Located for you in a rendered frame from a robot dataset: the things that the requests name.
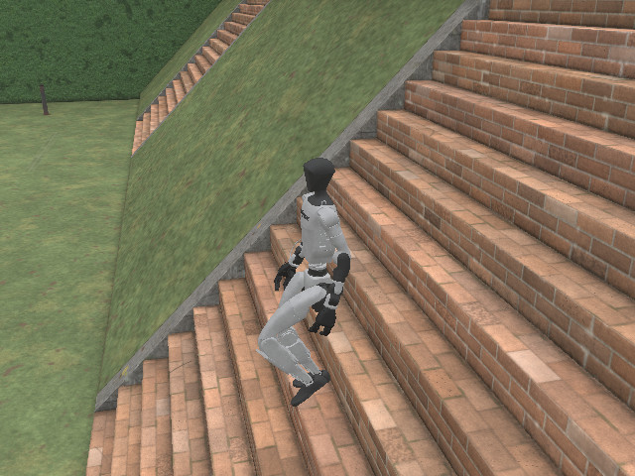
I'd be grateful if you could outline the robot left forearm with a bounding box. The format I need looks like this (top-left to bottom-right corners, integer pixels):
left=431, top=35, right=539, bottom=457
left=323, top=253, right=350, bottom=309

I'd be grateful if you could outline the robot right forearm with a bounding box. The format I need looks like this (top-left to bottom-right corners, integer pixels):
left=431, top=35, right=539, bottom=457
left=288, top=242, right=305, bottom=268

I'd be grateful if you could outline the robot left foot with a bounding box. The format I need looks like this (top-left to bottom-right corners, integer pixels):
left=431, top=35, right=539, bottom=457
left=291, top=374, right=327, bottom=407

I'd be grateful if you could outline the left robot upper arm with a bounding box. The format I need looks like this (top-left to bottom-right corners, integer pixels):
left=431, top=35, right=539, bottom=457
left=317, top=206, right=351, bottom=265

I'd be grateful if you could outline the right robot shin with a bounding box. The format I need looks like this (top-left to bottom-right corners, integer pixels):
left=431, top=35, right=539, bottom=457
left=286, top=335, right=321, bottom=375

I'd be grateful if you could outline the right robot hand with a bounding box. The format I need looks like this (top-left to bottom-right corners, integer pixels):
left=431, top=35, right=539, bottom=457
left=274, top=262, right=296, bottom=291

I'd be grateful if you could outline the left robot hand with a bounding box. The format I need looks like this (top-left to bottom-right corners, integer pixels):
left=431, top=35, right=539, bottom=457
left=308, top=306, right=336, bottom=336

